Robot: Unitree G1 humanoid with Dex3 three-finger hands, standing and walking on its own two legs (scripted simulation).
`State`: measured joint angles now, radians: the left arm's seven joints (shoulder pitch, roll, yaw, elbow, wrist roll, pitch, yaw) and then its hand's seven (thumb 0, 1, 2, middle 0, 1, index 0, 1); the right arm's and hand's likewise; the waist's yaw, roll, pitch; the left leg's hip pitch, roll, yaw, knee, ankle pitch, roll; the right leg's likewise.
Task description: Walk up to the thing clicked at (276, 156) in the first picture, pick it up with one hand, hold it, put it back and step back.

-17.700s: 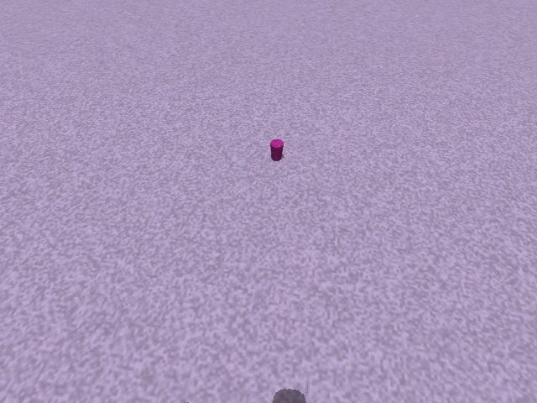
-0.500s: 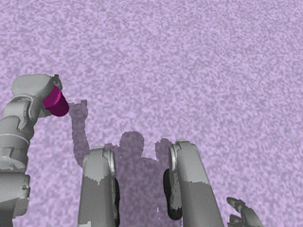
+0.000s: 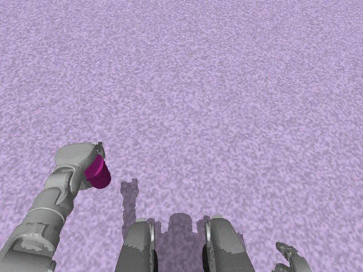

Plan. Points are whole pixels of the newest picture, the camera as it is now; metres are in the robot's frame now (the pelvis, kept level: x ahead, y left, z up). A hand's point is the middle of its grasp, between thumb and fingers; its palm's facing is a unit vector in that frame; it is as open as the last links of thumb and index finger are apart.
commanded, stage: lift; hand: left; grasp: from above
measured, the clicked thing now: (95, 173) +0.38 +0.23 -0.12
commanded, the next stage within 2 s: hold in 0.58 s
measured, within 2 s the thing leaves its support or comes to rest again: neither
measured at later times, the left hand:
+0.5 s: hand (77, 151) +0.37 +0.22 +0.02, palm faces -0.44 -0.07 -0.90, open 9.7 cm
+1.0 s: hand (68, 133) +0.39 +0.22 +0.07, palm faces -0.45 -0.05 -0.89, open 9.7 cm
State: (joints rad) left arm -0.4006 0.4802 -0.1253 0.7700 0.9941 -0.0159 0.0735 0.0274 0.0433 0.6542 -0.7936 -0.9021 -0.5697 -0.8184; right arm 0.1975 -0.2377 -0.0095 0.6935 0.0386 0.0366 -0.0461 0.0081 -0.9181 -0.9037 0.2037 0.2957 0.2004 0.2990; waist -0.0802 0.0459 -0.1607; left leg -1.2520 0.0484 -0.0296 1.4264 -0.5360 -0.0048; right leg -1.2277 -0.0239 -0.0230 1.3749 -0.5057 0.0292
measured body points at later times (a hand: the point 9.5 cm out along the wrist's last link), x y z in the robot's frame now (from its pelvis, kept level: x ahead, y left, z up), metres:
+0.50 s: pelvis +0.04 +0.00 +0.10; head +0.10 +0.00 +0.55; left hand +0.39 +0.23 +0.07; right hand +0.12 -0.27 -0.03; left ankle +0.07 +0.12 -0.59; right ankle +0.08 -0.14 -0.59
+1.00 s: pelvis +0.07 +0.00 +0.13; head +0.10 -0.01 +0.58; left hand +0.41 +0.23 +0.12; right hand +0.17 -0.27 +0.01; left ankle +0.07 +0.12 -0.59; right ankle +0.08 -0.14 -0.59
